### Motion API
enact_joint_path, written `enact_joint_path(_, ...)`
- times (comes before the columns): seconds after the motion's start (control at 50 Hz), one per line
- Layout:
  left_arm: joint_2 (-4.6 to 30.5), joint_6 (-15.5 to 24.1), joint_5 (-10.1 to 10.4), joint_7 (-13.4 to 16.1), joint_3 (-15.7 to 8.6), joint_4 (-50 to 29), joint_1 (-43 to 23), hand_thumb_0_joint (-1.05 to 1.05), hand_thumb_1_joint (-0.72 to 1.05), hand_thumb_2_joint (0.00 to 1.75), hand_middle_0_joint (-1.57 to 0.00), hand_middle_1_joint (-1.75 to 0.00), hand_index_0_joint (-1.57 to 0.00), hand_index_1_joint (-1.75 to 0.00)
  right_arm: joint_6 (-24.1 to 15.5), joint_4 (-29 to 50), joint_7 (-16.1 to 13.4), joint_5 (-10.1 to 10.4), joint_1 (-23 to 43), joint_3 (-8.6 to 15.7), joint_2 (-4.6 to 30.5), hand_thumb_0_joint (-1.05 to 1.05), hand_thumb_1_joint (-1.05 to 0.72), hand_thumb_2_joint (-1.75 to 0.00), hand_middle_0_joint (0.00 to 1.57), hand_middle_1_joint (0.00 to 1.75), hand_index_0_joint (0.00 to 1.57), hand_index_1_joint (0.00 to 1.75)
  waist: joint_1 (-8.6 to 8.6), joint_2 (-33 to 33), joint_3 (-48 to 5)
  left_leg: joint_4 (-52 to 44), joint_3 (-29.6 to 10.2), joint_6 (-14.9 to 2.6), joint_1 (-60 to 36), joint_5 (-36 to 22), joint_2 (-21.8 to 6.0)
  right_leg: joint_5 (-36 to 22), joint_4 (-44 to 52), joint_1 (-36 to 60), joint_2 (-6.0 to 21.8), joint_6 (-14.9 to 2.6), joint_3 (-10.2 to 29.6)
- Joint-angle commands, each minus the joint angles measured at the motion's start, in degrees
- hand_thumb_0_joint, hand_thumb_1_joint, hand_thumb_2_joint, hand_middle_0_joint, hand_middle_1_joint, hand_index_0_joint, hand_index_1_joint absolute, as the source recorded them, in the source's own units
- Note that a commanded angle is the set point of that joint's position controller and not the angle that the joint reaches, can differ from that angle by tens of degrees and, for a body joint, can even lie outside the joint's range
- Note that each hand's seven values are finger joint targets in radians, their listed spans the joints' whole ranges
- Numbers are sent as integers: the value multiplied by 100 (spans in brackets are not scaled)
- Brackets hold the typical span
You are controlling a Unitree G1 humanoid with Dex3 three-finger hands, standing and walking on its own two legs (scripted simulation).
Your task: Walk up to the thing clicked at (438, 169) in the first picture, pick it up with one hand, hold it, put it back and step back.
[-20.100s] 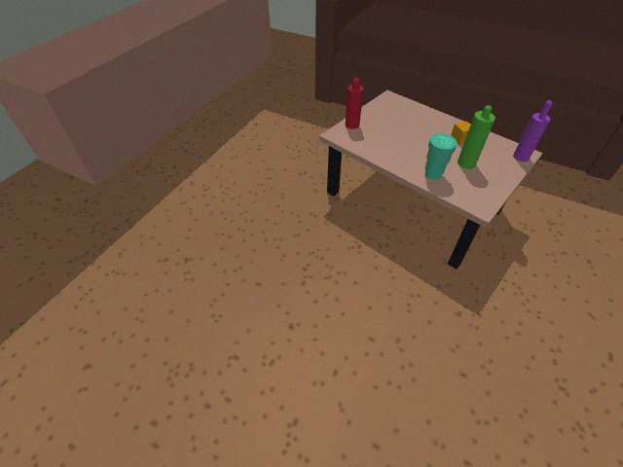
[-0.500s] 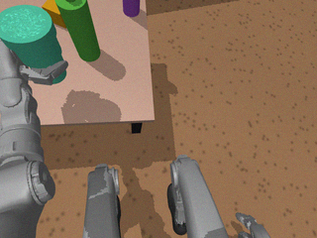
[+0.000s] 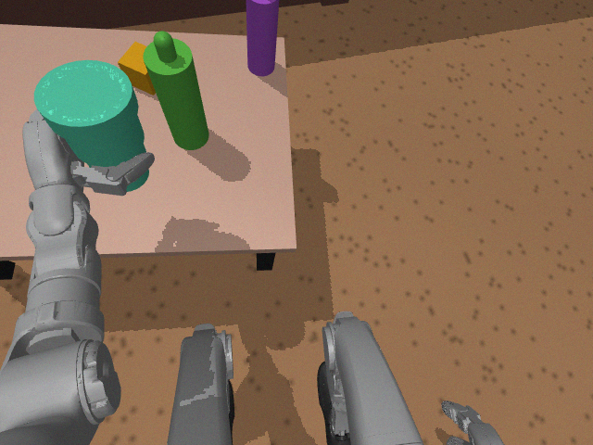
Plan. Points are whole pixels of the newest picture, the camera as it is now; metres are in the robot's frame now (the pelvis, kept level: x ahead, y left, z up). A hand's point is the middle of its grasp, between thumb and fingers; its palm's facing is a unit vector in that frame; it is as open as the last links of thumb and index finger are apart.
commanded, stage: lift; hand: left
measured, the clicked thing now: (108, 138) +0.49 +0.21 +0.01
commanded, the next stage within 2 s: hold in 1.36 s
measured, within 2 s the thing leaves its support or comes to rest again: neither
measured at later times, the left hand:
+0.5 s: hand (70, 149) +0.41 +0.20 +0.12, palm faces +0.22 -0.98 -0.04, open 10.6 cm
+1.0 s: hand (43, 135) +0.39 +0.18 +0.18, palm faces +0.21 -0.98 -0.04, open 10.6 cm
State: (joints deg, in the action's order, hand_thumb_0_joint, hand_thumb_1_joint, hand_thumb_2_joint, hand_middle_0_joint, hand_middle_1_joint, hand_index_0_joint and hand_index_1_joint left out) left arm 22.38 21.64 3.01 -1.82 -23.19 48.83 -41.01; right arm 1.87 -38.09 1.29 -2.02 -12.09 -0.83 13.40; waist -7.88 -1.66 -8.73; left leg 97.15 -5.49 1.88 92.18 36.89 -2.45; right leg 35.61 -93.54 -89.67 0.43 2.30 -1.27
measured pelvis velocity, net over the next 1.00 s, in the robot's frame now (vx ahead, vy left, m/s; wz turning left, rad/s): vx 0.03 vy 0.00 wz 0.05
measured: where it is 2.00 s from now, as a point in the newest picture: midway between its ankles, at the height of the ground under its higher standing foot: (279, 431)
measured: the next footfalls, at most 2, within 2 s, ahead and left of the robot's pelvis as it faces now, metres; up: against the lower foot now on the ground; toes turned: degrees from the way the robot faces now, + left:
none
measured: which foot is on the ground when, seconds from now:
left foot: down 0.00-1.00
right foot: down 0.00-1.00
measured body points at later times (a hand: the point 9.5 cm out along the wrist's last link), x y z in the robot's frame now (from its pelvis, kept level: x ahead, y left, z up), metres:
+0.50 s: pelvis +0.02 +0.00 +0.10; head +0.13 +0.03 +0.54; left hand +0.40 +0.25 +0.13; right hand +0.14 -0.25 -0.02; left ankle +0.05 +0.13 -0.52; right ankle +0.06 -0.14 -0.52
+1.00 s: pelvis +0.03 +0.00 +0.15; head +0.11 +0.01 +0.59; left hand +0.37 +0.24 +0.18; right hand +0.17 -0.24 +0.03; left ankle +0.05 +0.13 -0.52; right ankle +0.06 -0.14 -0.52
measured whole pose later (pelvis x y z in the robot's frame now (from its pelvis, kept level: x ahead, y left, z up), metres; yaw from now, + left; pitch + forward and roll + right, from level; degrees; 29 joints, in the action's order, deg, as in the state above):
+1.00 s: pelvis +0.03 +0.00 +0.15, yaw +3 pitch +13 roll -2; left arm 11.2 19.6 6.4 3.4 -8.2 28.6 -13.4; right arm 0.4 -37.9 -1.6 -0.3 -12.9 -0.4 11.4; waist -2.3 -0.8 -4.6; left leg 61.8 -3.2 1.9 46.9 27.9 -2.8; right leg 26.8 -58.7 -44.8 1.0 1.8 -1.3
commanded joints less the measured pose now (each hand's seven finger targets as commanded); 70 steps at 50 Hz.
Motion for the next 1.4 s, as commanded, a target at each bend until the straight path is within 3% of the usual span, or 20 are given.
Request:
enact_joint_path(0.0,1353,676,227,107,-119,-2197,-2293,0,17,122,-123,-140,-127,-138,-137,275,-111,-2,-838,422,1027,0,-92,-90,20,30,20,30,91,-965,-4018,-1530,161,-259,-3359,-2122,71,-1927,1397,2330,-100,-421,-195)
enact_joint_path(0.14,886,647,364,171,249,-2824,-1502,0,16,124,-125,-142,-129,-140,-234,342,-160,84,-659,459,986,0,-92,-90,20,30,20,30,213,-912,-3753,-2120,154,-208,-4038,-2120,56,-1982,1953,2851,-108,-422,-199)
enact_joint_path(0.18,548,552,412,201,486,-2710,-1107,0,13,125,-127,-144,-131,-142,-263,294,-191,115,-623,442,917,0,-92,-90,20,30,20,30,195,-728,-3280,-2340,164,-218,-4022,-1832,59,-1833,2203,2974,-111,-405,-182)
enact_joint_path(0.22,790,579,441,291,306,-3126,-1255,0,15,128,-128,-144,-131,-143,-274,235,-232,142,-606,446,900,0,-92,-90,20,30,20,30,278,-691,-3183,-2556,189,-214,-4024,-1567,67,-1699,2406,3268,-106,-383,-130)
enact_joint_path(0.26,480,557,430,317,635,-3323,-1052,0,14,128,-129,-145,-132,-144,-292,301,-251,141,-560,416,837,0,-92,-90,20,30,20,30,249,-724,-3197,-2748,178,-196,-4335,-1623,75,-1756,2583,3450,-105,-375,-135)
enact_joint_path(0.36,91,455,444,434,812,-2999,-342,0,13,129,-128,-145,-132,-144,-332,232,-316,157,-495,402,780,0,-92,-90,20,30,20,30,265,-360,-2479,-3075,259,-219,-4422,-1727,107,-1949,3027,3868,-99,-341,-110)
enact_joint_path(0.4,199,526,414,486,841,-3534,-663,0,11,127,-129,-144,-132,-143,-378,442,-330,148,-354,387,763,0,-92,-90,20,30,20,30,329,-564,-2738,-3194,280,-204,-4700,-1853,122,-2067,3125,4142,-83,-346,-85)
enact_joint_path(0.46,157,502,394,513,748,-3192,-136,0,11,128,-129,-144,-131,-143,-380,450,-328,147,-307,397,751,0,-92,-90,20,30,20,30,403,-317,-2313,-3392,326,-225,-4590,-1747,153,-1996,3365,4381,-86,-322,-76)
enact_joint_path(0.5,-82,543,401,503,997,-3324,-127,0,11,129,-130,-145,-133,-145,-381,490,-310,132,-257,372,713,0,-92,-90,20,30,20,30,399,-394,-2188,-3603,315,-199,-4819,-1729,149,-1959,3459,4403,-89,-331,-128)
enact_joint_path(0.62,-138,570,388,542,1127,-3714,-27,0,10,127,-130,-144,-132,-143,-364,599,-306,133,-235,361,698,0,-92,-90,20,30,20,30,450,-512,-2325,-3947,283,-141,-5529,-2144,117,-2263,3641,4698,-110,-344,-209)
enact_joint_path(0.7,-127,527,453,577,1010,-3445,312,0,9,127,-129,-143,-131,-143,-368,518,-321,143,-219,376,701,0,-93,-90,20,30,20,30,454,-314,-2051,-4087,321,-159,-5508,-2125,130,-2286,3836,4941,-116,-311,-197)
enact_joint_path(0.72,-249,546,463,563,1216,-3840,116,0,11,126,-128,-142,-130,-142,-388,583,-333,145,-228,333,642,0,-93,-90,20,30,20,30,449,-317,-2233,-4087,348,-166,-5586,-2271,128,-2462,3880,5148,-101,-300,-161)
enact_joint_path(1.0,-336,420,489,550,1246,-4085,592,0,11,125,-124,-140,-126,-139,-361,648,-387,155,-156,326,573,0,-92,-90,20,30,20,30,522,-249,-1835,-4606,441,-155,-5998,-2405,151,-2609,4400,5809,-86,-269,-126)
enact_joint_path(1.06,-252,345,455,560,1119,-3651,1030,0,11,126,-124,-140,-126,-140,-348,569,-401,161,-169,353,615,0,-92,-90,20,30,20,30,535,-87,-1487,-4664,453,-170,-5989,-2439,154,-2641,4493,5820,-92,-252,-122)
enact_joint_path(1.14,-370,427,492,552,1294,-4372,631,0,12,127,-126,-142,-128,-142,-370,698,-398,163,-104,320,535,0,-92,-90,20,30,20,30,546,-373,-1811,-4802,461,-136,-6362,-2548,153,-2726,4572,5987,-83,-272,-117)
enact_joint_path(1.2,-357,327,526,541,1138,-3736,1241,0,13,127,-124,-141,-127,-141,-351,569,-409,161,-167,349,593,0,-92,-90,20,30,20,30,532,26,-1366,-4867,464,-170,-6173,-2471,146,-2678,4692,6064,-101,-239,-116)
enact_joint_path(1.24,-380,433,538,543,1273,-4410,678,0,14,128,-124,-141,-126,-141,-380,607,-397,151,-136,335,560,0,-92,-90,20,30,20,30,536,-279,-1655,-4915,468,-140,-6434,-2575,147,-2777,4679,6104,-89,-264,-104)
enact_joint_path(1.32,-460,354,530,538,1223,-3751,1212,0,16,130,-127,-143,-129,-143,-378,585,-418,150,-92,361,602,0,-92,-90,20,30,20,30,481,-33,-1286,-4977,495,-163,-6355,-2477,165,-2715,4822,6131,-101,-225,-90)
enact_joint_path(1.36,-346,453,557,544,1204,-4478,777,0,16,129,-126,-143,-129,-143,-384,615,-408,147,-73,349,570,0,-91,-90,20,30,20,30,561,-234,-1553,-5034,491,-147,-6455,-2536,175,-2769,4829,6303,-82,-235,-77)
enact_joint_path(1.38,-357,397,533,532,1193,-4155,1107,0,14,129,-126,-143,-128,-143,-370,577,-418,145,-138,346,580,0,-92,-90,20,30,20,30,552,-199,-1544,-5040,501,-144,-6540,-2633,166,-2831,4836,6331,-94,-240,-87)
